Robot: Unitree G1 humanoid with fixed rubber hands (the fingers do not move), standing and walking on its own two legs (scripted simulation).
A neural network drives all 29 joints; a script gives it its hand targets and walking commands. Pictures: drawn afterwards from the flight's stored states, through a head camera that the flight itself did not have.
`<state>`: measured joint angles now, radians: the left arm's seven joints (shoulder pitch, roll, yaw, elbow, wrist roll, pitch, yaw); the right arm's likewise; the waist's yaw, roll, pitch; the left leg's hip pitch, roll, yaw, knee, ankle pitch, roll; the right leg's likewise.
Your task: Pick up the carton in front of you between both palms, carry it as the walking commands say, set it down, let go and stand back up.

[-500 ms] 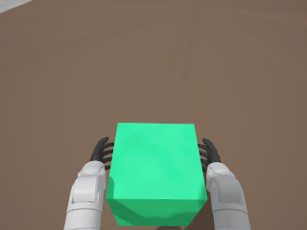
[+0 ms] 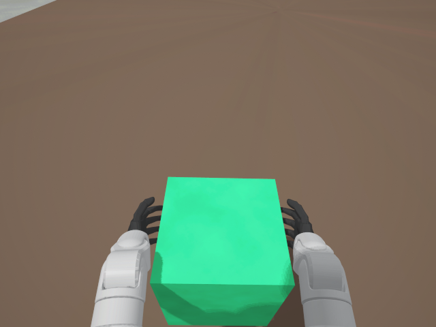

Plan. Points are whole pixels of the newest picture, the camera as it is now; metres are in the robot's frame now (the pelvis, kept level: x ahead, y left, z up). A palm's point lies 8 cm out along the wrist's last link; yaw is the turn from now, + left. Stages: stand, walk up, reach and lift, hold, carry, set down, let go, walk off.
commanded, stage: carry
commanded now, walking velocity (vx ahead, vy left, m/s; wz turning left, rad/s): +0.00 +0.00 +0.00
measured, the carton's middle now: (219, 254) +0.30 +0.00 -0.03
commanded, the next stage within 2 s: hold in 0.10 s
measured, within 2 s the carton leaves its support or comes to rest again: neither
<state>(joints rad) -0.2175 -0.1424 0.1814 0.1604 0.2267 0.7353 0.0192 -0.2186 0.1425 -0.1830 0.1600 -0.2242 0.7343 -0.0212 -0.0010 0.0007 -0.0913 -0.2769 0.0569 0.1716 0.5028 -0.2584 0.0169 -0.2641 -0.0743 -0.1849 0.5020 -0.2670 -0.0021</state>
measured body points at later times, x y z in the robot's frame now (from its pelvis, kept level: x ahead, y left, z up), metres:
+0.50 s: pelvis -0.04 -0.01 +0.01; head -0.07 -0.01 +0.45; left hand +0.25 +0.16 +0.04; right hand +0.27 -0.15 +0.04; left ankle +0.00 +0.11 -0.74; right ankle -0.01 -0.12 -0.74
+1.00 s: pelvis -0.05 -0.01 +0.00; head -0.09 +0.00 +0.44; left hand +0.28 +0.14 +0.04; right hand +0.28 -0.16 +0.04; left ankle +0.00 +0.10 -0.74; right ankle -0.01 -0.12 -0.74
